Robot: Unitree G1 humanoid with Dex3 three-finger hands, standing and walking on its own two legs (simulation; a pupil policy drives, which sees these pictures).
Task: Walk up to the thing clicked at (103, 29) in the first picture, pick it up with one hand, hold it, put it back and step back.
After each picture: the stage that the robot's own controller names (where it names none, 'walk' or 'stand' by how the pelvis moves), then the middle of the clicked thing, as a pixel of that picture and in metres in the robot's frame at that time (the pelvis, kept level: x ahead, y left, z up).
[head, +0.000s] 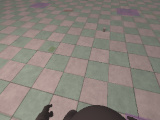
stand; (104, 29) +2.29 -0.37 -0.72
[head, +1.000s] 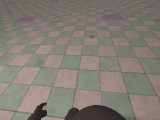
walk; (91, 36) +2.17 +0.08 -0.71
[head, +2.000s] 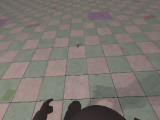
walk; (77, 44) +1.53 +0.35 -0.71
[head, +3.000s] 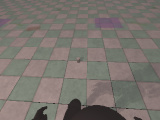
walk; (78, 60) +1.04 +0.28 -0.72
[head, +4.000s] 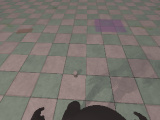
walk; (75, 74) +0.67 +0.24 -0.69
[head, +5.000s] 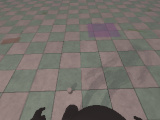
walk; (69, 90) +0.41 +0.26 -0.69
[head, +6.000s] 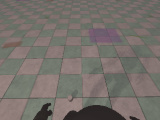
stand; (70, 98) +0.34 +0.24 -0.72
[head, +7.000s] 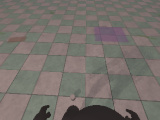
stand; (72, 97) +0.32 +0.19 -0.71
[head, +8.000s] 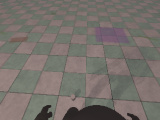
stand; (73, 97) +0.33 +0.19 -0.72
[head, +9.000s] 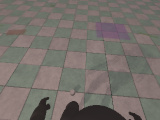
stand; (72, 92) +0.35 +0.17 -0.70
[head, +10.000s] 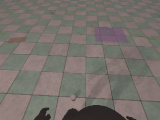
stand; (73, 98) +0.33 +0.18 -0.72
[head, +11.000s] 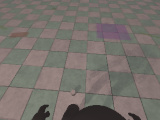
stand; (73, 92) +0.36 +0.19 -0.71
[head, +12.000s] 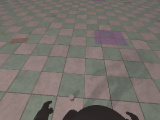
stand; (71, 97) +0.35 +0.20 -0.72
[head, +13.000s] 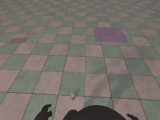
stand; (72, 96) +0.35 +0.20 -0.73
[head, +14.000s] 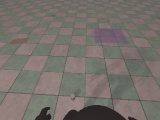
stand; (72, 97) +0.35 +0.20 -0.72
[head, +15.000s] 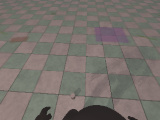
stand; (72, 96) +0.35 +0.20 -0.72
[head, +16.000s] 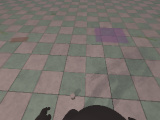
stand; (72, 96) +0.35 +0.20 -0.72
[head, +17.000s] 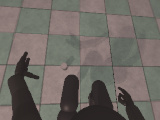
go down; (64, 66) +0.40 +0.24 -0.44
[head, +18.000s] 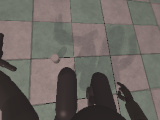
go down; (55, 59) +0.41 +0.29 -0.32
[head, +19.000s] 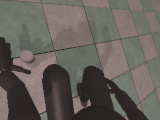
close in; (28, 57) +0.37 +0.33 -0.22
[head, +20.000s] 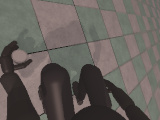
close; (20, 57) +0.36 +0.33 -0.22
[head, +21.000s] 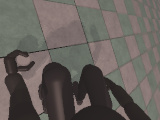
lift; (24, 61) +0.34 +0.32 -0.22
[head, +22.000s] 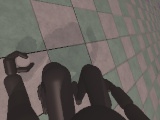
lift; (23, 62) +0.34 +0.31 -0.22
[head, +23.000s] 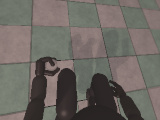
lift; (52, 66) +0.31 +0.27 -0.08
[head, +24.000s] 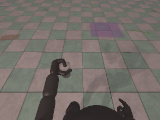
lift; (65, 70) +0.34 +0.17 +0.04
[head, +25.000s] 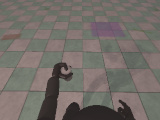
hold; (67, 73) +0.33 +0.17 +0.00
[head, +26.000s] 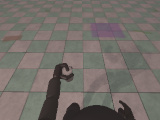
hold; (68, 74) +0.32 +0.16 +0.00
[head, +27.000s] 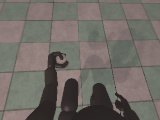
crouch; (62, 61) +0.39 +0.21 -0.07
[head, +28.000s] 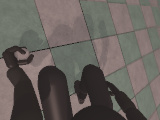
lower; (24, 56) +0.37 +0.32 -0.23
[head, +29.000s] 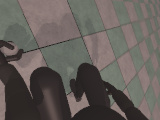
lower; (12, 52) +0.41 +0.33 -0.22
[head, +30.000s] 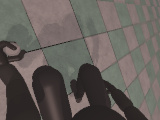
lower; (15, 52) +0.39 +0.33 -0.22
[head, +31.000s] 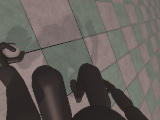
lower; (14, 54) +0.39 +0.33 -0.22
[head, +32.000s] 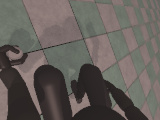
lower; (17, 56) +0.38 +0.33 -0.22
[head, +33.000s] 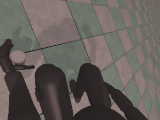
withdraw; (18, 58) +0.37 +0.32 -0.22
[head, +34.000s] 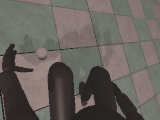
stand; (42, 54) +0.39 +0.30 -0.24
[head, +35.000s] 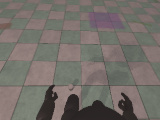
stand; (70, 87) +0.37 +0.18 -0.61
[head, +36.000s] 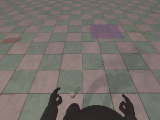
stand; (72, 95) +0.37 +0.19 -0.66
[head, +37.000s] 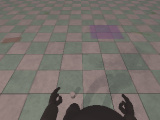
stand; (72, 95) +0.37 +0.19 -0.66
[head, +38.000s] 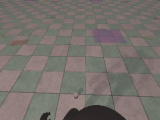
stand; (75, 95) +0.40 +0.17 -0.72
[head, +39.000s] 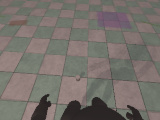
walk; (77, 78) +0.51 +0.13 -0.70
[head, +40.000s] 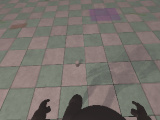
walk; (77, 63) +0.80 +0.23 -0.69
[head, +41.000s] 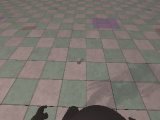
stand; (78, 61) +1.01 +0.21 -0.70
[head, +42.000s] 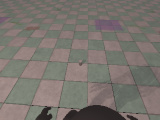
stand; (80, 62) +1.00 +0.18 -0.73
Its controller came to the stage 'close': yes
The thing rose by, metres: 0.70
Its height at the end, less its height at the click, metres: +0.00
